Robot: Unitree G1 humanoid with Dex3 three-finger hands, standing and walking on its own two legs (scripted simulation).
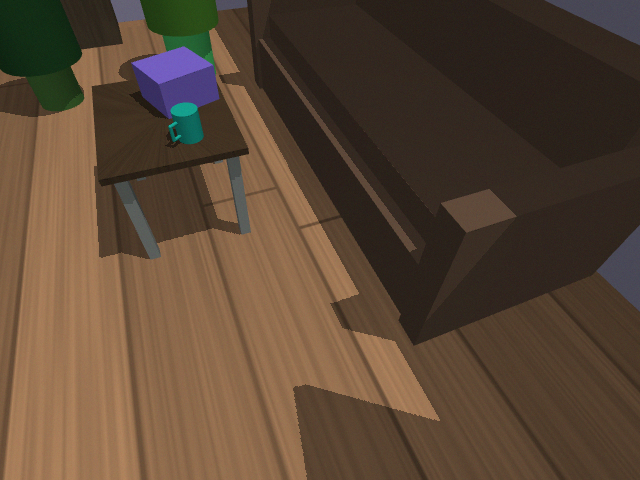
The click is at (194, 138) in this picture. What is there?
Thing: mug
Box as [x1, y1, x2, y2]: [168, 102, 203, 143]
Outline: 176,104 171,108 171,114 174,122 168,126 172,140 175,141 178,139 184,143 197,142 202,138 203,134 196,106 192,103 187,102
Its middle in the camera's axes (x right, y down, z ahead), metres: -0.45 -0.37 +1.31
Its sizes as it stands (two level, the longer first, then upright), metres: 0.119 0.085 0.106
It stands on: a support 0.45 m high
